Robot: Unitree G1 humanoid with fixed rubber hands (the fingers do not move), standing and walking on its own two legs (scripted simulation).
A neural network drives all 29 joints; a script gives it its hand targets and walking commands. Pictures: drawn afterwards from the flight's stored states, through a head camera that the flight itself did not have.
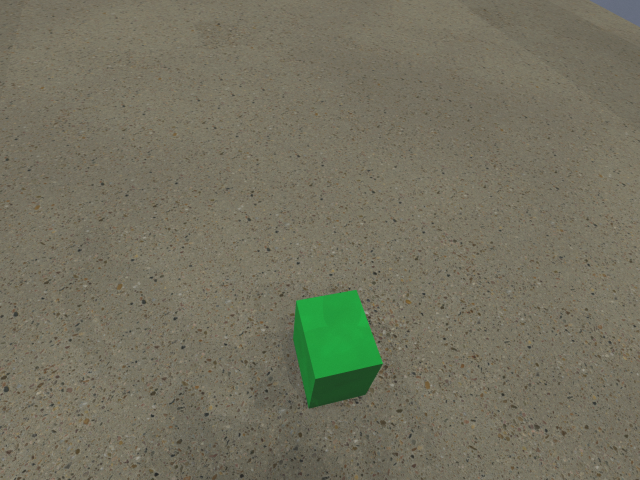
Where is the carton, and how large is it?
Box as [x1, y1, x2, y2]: [293, 290, 382, 407]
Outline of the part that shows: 356,290 296,301 293,340 308,407 317,406 365,394 382,364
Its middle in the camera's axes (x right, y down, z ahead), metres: +0.03 +0.34 +1.18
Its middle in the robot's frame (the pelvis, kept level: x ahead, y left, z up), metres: +0.56 -0.10 -0.66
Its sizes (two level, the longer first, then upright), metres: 0.234 0.187 0.263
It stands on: the floor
